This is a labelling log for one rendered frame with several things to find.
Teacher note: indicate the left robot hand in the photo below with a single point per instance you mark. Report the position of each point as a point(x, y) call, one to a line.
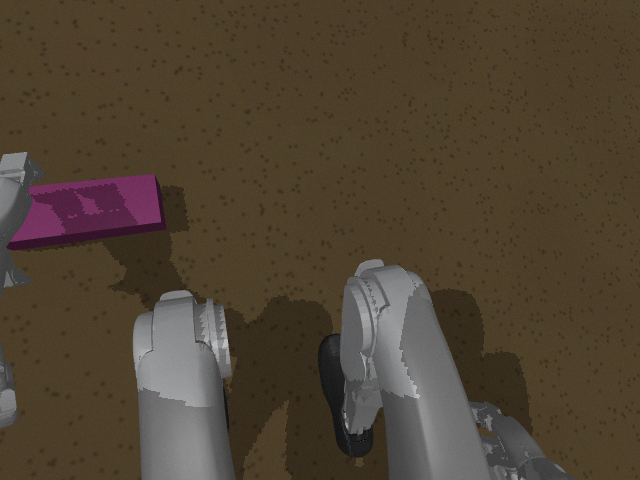
point(17, 172)

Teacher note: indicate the carton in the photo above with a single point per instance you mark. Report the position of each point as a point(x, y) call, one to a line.
point(88, 210)

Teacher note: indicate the left robot arm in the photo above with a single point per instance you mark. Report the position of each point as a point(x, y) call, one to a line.
point(8, 405)

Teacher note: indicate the right robot arm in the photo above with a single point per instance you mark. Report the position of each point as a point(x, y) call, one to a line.
point(542, 469)

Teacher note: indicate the right robot foot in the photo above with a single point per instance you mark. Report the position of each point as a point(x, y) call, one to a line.
point(332, 380)

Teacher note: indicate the right robot hand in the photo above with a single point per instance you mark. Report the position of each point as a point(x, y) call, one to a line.
point(512, 445)

